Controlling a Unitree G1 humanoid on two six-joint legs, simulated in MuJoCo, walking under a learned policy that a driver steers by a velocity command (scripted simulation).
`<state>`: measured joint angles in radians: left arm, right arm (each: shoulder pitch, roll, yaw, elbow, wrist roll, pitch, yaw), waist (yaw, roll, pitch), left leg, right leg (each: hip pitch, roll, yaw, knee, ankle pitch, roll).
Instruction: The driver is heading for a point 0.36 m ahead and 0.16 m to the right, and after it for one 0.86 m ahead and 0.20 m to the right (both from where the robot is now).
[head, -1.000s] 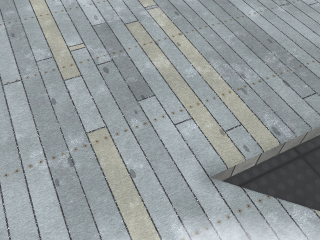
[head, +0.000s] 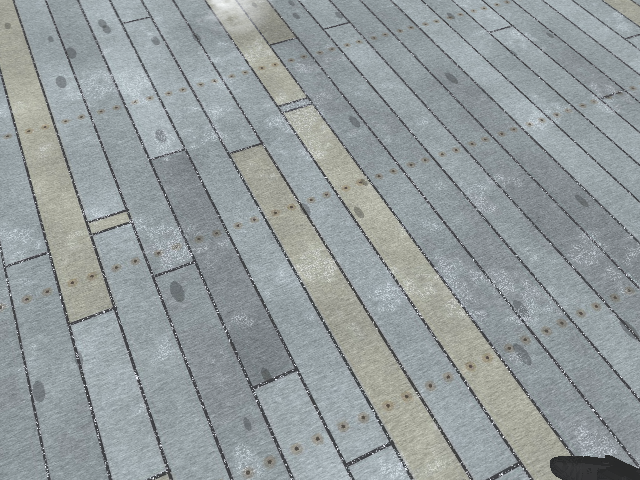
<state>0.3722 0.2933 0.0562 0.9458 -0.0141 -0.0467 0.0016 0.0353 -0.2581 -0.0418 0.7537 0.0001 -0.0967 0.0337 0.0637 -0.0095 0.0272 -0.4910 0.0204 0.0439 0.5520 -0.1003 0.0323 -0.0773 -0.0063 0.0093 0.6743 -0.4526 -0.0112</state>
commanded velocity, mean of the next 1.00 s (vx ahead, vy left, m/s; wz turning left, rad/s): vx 0.50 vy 0.00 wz -0.38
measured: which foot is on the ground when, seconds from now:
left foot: down 0.00-0.50, up 0.52-1.00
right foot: up 0.00-0.48, down 0.50-1.00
